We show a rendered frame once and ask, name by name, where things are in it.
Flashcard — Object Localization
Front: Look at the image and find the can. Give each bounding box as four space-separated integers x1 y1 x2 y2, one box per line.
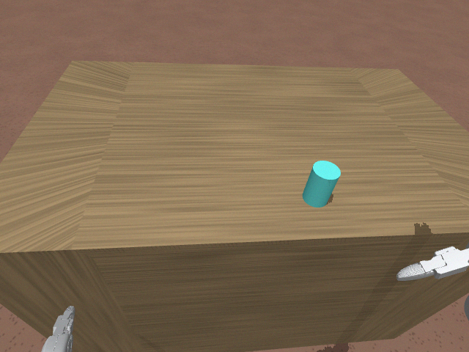
303 161 341 208

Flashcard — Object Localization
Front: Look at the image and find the right robot hand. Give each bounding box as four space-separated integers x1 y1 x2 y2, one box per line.
396 243 469 281

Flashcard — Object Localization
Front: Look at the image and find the left robot hand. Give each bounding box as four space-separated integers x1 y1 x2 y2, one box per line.
41 306 75 352

